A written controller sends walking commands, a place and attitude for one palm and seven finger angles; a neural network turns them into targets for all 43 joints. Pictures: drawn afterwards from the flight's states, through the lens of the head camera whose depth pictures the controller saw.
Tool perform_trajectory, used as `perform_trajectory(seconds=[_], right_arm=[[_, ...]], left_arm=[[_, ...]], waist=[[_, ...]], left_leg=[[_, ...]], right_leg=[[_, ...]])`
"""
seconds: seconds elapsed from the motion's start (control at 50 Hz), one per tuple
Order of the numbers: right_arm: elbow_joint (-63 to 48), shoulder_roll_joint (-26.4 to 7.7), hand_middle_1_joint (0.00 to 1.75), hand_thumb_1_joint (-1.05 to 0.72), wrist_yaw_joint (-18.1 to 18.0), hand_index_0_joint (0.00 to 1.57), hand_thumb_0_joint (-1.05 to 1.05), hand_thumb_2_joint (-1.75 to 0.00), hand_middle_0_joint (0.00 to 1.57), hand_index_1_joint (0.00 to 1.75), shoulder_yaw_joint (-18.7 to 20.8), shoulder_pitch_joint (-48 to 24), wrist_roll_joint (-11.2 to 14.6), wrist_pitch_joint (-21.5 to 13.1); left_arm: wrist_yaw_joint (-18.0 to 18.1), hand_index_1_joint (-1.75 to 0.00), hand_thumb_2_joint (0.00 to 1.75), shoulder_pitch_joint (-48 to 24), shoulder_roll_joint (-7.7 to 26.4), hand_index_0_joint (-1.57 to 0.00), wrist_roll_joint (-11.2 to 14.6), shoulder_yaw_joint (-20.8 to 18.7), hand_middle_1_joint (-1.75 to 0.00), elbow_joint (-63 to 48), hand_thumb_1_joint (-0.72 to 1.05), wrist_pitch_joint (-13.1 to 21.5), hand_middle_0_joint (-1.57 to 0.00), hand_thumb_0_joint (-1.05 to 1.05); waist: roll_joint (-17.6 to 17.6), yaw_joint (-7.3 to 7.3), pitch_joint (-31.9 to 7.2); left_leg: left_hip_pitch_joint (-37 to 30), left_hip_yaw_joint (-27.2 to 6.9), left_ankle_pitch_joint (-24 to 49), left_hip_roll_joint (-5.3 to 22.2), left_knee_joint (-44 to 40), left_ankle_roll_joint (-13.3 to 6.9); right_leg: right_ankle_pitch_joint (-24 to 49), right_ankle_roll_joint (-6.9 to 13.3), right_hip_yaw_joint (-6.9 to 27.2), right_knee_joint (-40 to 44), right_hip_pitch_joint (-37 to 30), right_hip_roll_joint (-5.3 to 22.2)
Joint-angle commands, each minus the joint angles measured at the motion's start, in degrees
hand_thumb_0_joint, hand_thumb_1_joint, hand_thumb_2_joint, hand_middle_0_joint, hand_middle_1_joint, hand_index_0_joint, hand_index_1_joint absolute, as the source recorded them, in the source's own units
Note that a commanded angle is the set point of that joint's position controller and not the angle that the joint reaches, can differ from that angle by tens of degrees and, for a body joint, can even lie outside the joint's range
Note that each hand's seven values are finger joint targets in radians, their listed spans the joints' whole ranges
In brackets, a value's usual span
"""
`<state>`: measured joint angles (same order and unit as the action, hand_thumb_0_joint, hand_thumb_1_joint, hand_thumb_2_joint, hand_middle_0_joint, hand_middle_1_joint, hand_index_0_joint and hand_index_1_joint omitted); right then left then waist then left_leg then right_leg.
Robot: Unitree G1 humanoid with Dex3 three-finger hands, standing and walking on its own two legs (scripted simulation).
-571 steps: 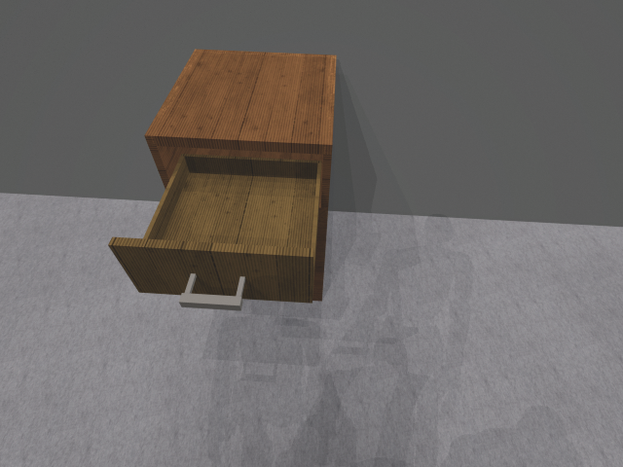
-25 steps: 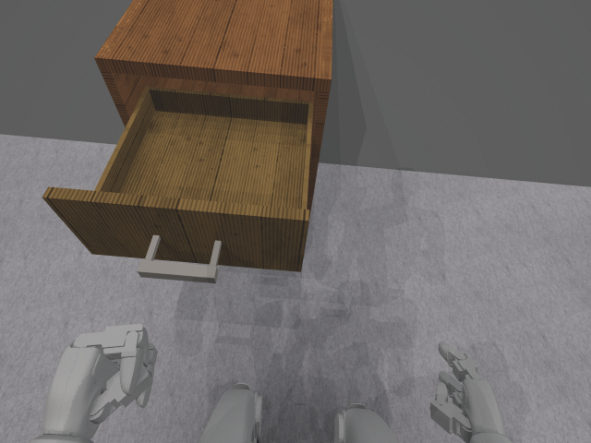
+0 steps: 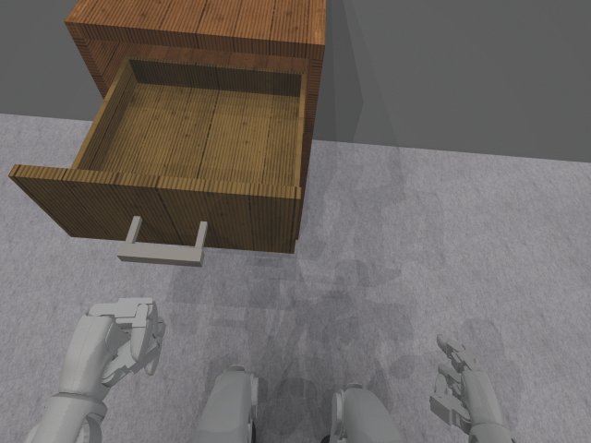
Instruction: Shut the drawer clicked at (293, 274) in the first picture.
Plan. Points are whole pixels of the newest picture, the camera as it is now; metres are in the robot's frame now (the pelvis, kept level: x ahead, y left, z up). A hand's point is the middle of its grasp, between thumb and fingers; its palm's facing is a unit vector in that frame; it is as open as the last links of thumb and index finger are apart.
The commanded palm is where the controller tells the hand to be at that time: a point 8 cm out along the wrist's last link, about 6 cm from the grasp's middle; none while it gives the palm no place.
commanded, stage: bring the fist close to the handle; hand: left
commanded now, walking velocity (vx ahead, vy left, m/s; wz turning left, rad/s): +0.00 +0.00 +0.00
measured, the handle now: (165, 241) +0.39 +0.22 -0.03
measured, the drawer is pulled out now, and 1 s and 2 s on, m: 0.30 0.30 0.24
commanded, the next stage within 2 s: push the drawer shut in 1.02 s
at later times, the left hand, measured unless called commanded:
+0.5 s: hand (164, 327) +0.26 +0.19 -0.02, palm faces -0.03 -1.00 -0.05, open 3.3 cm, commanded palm +0.25 +0.24 -0.02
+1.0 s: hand (169, 318) +0.28 +0.19 -0.03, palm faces -0.03 -1.00 -0.05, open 3.3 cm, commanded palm +0.26 +0.23 -0.03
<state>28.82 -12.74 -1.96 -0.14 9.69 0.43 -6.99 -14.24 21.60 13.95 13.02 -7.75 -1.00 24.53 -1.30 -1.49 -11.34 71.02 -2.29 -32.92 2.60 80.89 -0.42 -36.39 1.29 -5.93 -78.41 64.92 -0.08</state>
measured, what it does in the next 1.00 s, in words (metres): stands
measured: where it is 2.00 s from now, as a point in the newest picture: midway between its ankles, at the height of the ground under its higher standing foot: outside the picture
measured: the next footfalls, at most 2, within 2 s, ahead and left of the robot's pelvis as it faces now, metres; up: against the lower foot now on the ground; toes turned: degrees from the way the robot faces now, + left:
none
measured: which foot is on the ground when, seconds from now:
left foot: down 0.00-1.00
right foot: down 0.00-1.00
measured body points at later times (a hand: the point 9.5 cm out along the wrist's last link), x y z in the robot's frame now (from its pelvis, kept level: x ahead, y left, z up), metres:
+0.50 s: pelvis -0.01 +0.00 -0.04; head +0.12 +0.02 +0.39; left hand +0.26 +0.24 -0.01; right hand +0.19 -0.24 -0.13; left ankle +0.04 +0.11 -0.60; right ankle +0.01 -0.11 -0.60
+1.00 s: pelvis -0.01 +0.00 -0.04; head +0.13 +0.02 +0.38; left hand +0.27 +0.24 -0.03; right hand +0.17 -0.24 -0.15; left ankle +0.04 +0.11 -0.60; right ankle +0.01 -0.11 -0.60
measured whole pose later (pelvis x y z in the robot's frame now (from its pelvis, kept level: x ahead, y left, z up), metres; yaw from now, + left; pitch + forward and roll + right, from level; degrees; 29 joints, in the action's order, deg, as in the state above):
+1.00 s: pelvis -0.01 +0.00 -0.04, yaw -1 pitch +29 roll -4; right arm 30.1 -14.3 -0.3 -1.0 9.1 0.3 -2.8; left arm -12.5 8.2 14.8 13.1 -10.0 8.4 25.8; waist -1.4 -1.5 -13.0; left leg 84.4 -1.6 -34.6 2.8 90.0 -1.0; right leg -38.4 1.0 -5.0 -88.2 78.8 0.0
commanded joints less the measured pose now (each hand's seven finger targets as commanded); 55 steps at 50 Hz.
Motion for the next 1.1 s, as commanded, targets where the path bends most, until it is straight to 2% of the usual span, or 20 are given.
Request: perform_trajectory(seconds=[0.0,0.08,0.1,0.16,0.22,0.26,0.3,0.34,0.4,0.48,0.56,0.6,0.68,0.72,0.8,0.9,0.98,1.02,1.06,1.08], right_arm=[[-7.77,-7.92,0.30,-0.90,-0.56,0.20,0.00,-0.90,0.20,0.30,3.76,-1.65,0.28,-2.74],[-6.61,-8.37,0.30,-0.90,-0.16,0.20,0.00,-0.90,0.20,0.30,3.85,-1.45,0.04,-2.64],[-6.81,-8.50,0.30,-0.90,-0.03,0.20,0.00,-0.90,0.20,0.30,3.84,-1.44,0.08,-2.56],[-6.48,-8.99,0.30,-0.90,-0.02,0.20,0.00,-0.90,0.20,0.30,3.92,-1.39,0.05,-2.52],[-6.65,-9.16,0.30,-0.90,0.22,0.20,0.00,-0.90,0.20,0.30,3.95,-1.29,0.02,-2.48],[-6.03,-9.30,0.30,-0.90,0.13,0.20,0.00,-0.90,0.20,0.30,3.93,-1.23,-0.03,-2.31],[-6.02,-9.17,0.30,-0.90,0.28,0.20,0.00,-0.90,0.20,0.30,4.08,-1.26,-0.15,-2.13],[-5.83,-9.18,0.30,-0.90,0.49,0.20,0.00,-0.90,0.20,0.30,4.04,-1.52,-0.18,-1.85],[-5.86,-9.40,0.30,-0.90,0.80,0.20,0.00,-0.90,0.20,0.30,3.88,-1.75,-0.16,-1.32],[-5.50,-10.12,0.30,-0.90,0.76,0.20,0.00,-0.90,0.20,0.30,3.69,-1.49,-0.13,-0.99],[-5.18,-10.72,0.30,-0.90,0.54,0.20,0.00,-0.90,0.20,0.30,3.49,-1.37,-0.27,-0.97],[-4.98,-10.72,0.30,-0.90,0.55,0.20,0.00,-0.90,0.20,0.30,3.43,-1.39,-0.34,-0.74],[-6.45,-10.80,0.30,-0.90,1.07,0.20,0.00,-0.90,0.20,0.30,3.52,-1.43,-0.18,0.03],[-6.91,-10.67,0.30,-0.90,1.20,0.20,0.00,-0.90,0.20,0.30,3.48,-1.67,0.02,0.84],[-6.93,-10.42,0.30,-0.90,1.31,0.20,0.00,-0.90,0.20,0.30,3.29,-1.37,0.28,1.90],[-6.02,-10.26,0.30,-0.90,0.77,0.20,0.00,-0.90,0.20,0.30,3.28,-0.72,0.29,1.82],[-5.71,-10.32,0.30,-0.90,0.70,0.20,0.00,-0.90,0.20,0.30,3.34,-0.59,0.15,1.24],[-5.70,-10.33,0.30,-0.90,0.82,0.20,0.00,-0.90,0.20,0.30,3.34,-0.80,0.12,1.09],[-5.53,-10.64,0.30,-0.90,0.78,0.20,0.00,-0.90,0.20,0.30,3.38,-0.37,0.06,1.11],[-5.79,-10.60,0.30,-0.90,0.87,0.20,0.00,-0.90,0.20,0.30,3.41,-0.68,0.05,1.11]], left_arm=[[1.19,-1.60,0.90,-1.26,5.62,-1.40,1.40,-4.76,-1.60,-10.43,0.90,4.07,-1.40,0.00],[1.51,-1.60,0.90,-2.87,5.62,-1.40,1.36,-5.11,-1.60,-7.29,0.90,4.93,-1.40,0.00],[1.19,-1.60,0.90,-2.51,4.68,-1.40,1.14,-3.93,-1.60,-6.63,0.90,4.99,-1.40,0.00],[0.42,-1.60,0.90,-5.52,5.46,-1.40,1.07,-3.77,-1.60,-5.72,0.90,5.48,-1.40,0.00],[0.06,-1.60,0.90,-6.39,5.61,-1.40,1.30,-3.56,-1.60,-7.18,0.90,6.31,-1.40,0.00],[0.39,-1.60,0.90,-8.10,6.85,-1.40,1.36,-4.89,-1.60,-6.11,0.90,6.43,-1.40,0.00],[0.82,-1.60,0.90,-7.31,7.04,-1.40,1.59,-6.30,-1.60,-5.87,0.90,6.92,-1.40,0.00],[1.00,-1.60,0.90,-8.33,6.91,-1.40,1.68,-6.34,-1.60,-5.28,0.90,7.08,-1.40,0.00],[0.77,-1.60,0.90,-9.16,6.07,-1.40,1.41,-5.38,-1.60,-3.59,0.90,6.88,-1.40,0.00],[-0.03,-1.60,0.90,-14.46,6.62,-1.40,1.16,-4.80,-1.60,-2.16,0.90,6.98,-1.40,0.00],[-0.13,-1.60,0.90,-19.11,6.70,-1.40,0.86,-3.87,-1.60,-1.15,0.90,7.10,-1.40,0.00],[0.20,-1.60,0.90,-21.13,6.85,-1.40,0.90,-4.26,-1.60,-0.69,0.90,7.13,-1.40,0.00],[1.15,-1.60,0.90,-16.92,8.32,-1.40,1.13,-5.94,-1.60,-4.56,0.90,5.95,-1.40,0.00],[1.68,-1.60,0.90,-15.42,8.36,-1.40,1.07,-6.28,-1.60,-4.48,0.90,4.65,-1.40,0.00],[2.54,-1.60,0.90,-16.39,6.83,-1.40,0.57,-4.71,-1.60,-3.15,0.90,2.97,-1.40,0.00],[2.12,-1.60,0.90,-17.87,7.34,-1.40,1.18,-5.59,-1.60,-1.08,0.90,4.28,-1.40,0.00],[1.10,-1.60,0.90,-17.85,7.64,-1.40,1.12,-5.31,-1.60,-2.15,0.90,6.44,-1.40,0.00],[0.85,-1.60,0.90,-18.28,6.81,-1.40,0.98,-3.90,-1.60,-3.00,0.90,6.78,-1.40,0.00],[0.92,-1.60,0.90,-17.44,8.15,-1.40,1.03,-5.17,-1.60,-2.71,0.90,6.62,-1.40,0.00],[0.83,-1.60,0.90,-17.40,7.00,-1.40,0.95,-4.03,-1.60,-3.07,0.90,6.42,-1.40,0.00]], waist=[[-2.17,0.41,-16.68],[-1.87,0.14,-17.30],[-1.70,-0.03,-17.29],[-1.00,-0.51,-17.74],[-2.77,-0.02,-19.85],[-1.43,-0.32,-19.98],[-1.47,0.51,-21.60],[-1.78,0.57,-21.71],[-2.54,0.36,-21.33],[-1.93,-0.88,-21.28],[-3.45,-1.33,-21.69],[-3.44,-1.12,-22.85],[-5.35,1.22,-27.86],[-3.87,1.27,-26.83],[-2.25,-0.19,-23.69],[0.50,-1.08,-21.77],[-2.61,-0.46,-22.57],[-4.58,-0.67,-22.82],[-4.72,-0.33,-23.19],[-4.38,-0.60,-23.40]], left_leg=[[-15.25,-0.98,14.83,-1.67,-9.95,-1.30],[-13.44,-1.03,14.72,-1.68,-8.31,-1.26],[-13.31,-1.04,14.63,-1.72,-8.17,-1.28],[-11.90,-1.18,14.06,-1.66,-6.95,-1.43],[-12.93,-1.11,14.92,-1.66,-6.47,-1.35],[-11.94,-1.40,15.04,-1.54,-5.57,-1.46],[-11.71,-1.17,15.92,-1.60,-4.90,-1.32],[-10.94,-1.15,16.04,-1.69,-4.29,-1.23],[-9.98,-1.20,15.09,-1.78,-3.60,-1.22],[-7.87,-1.44,12.43,-1.74,-1.90,-1.45],[-8.22,-2.07,10.71,-1.66,-1.14,-1.34],[-8.04,-2.09,10.43,-1.78,-0.77,-1.29],[-12.18,-2.45,13.51,-1.69,-2.34,-0.86],[-10.98,-2.07,13.40,-1.72,-2.68,-1.01],[-8.25,-2.06,10.30,-1.74,-2.65,-1.28],[-5.11,-1.41,8.97,-1.83,-1.37,-1.62],[-7.63,-1.67,11.35,-1.77,-1.60,-1.31],[-9.31,-1.97,11.27,-1.69,-2.08,-1.13],[-9.98,-2.33,12.31,-1.62,-2.16,-1.03],[-10.46,-2.25,12.32,-1.60,-2.11,-1.08]], right_leg=[[13.53,0.51,2.78,10.44,-6.85,-1.46],[13.50,0.49,2.84,9.01,-4.89,-1.45],[13.44,0.52,2.72,8.71,-4.40,-1.41],[12.85,0.50,3.01,7.66,-2.98,-1.45],[13.53,0.61,3.12,6.88,-2.36,-1.28],[13.48,0.60,3.10,6.04,-1.22,-1.48],[14.44,0.62,3.11,5.13,-1.56,-1.39],[14.69,0.66,3.21,4.54,-1.17,-1.37],[13.64,0.74,3.07,3.74,0.67,-1.35],[11.20,0.69,3.39,2.94,3.47,-1.46],[9.26,0.85,2.90,1.79,7.25,-1.50],[9.00,0.91,2.96,1.51,7.31,-1.42],[10.87,1.07,2.71,1.24,5.18,-1.30],[11.27,0.91,2.93,1.88,3.50,-1.32],[9.45,0.64,2.97,2.47,4.28,-1.47],[8.61,0.43,3.88,3.47,3.35,-1.66],[10.20,0.84,3.35,2.45,4.76,-1.76],[9.93,0.92,2.97,2.22,6.05,-1.66],[10.57,1.08,2.69,1.71,6.28,-1.76],[10.69,0.94,2.68,1.88,6.49,-1.67]])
